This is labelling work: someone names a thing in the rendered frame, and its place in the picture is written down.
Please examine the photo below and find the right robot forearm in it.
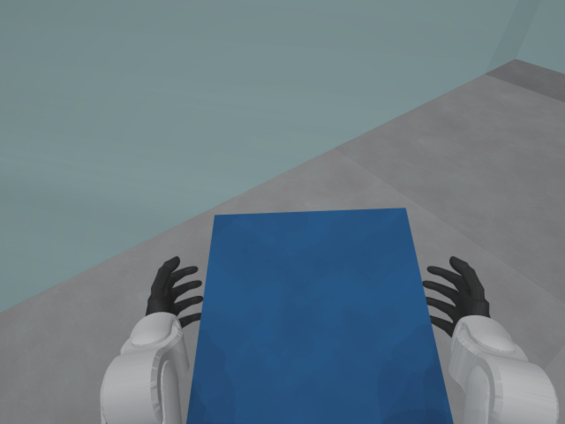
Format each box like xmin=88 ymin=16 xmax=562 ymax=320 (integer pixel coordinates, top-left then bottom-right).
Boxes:
xmin=448 ymin=315 xmax=559 ymax=424

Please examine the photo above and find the left robot hand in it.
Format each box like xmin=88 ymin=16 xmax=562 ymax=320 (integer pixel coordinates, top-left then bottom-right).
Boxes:
xmin=146 ymin=256 xmax=203 ymax=328

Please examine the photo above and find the carton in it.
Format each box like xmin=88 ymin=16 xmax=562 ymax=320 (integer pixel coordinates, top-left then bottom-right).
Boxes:
xmin=186 ymin=208 xmax=454 ymax=424

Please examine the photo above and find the left robot forearm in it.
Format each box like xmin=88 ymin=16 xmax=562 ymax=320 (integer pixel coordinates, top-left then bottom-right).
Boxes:
xmin=100 ymin=312 xmax=190 ymax=424

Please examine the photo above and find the right robot hand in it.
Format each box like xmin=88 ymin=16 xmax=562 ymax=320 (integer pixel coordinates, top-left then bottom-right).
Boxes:
xmin=422 ymin=256 xmax=491 ymax=337

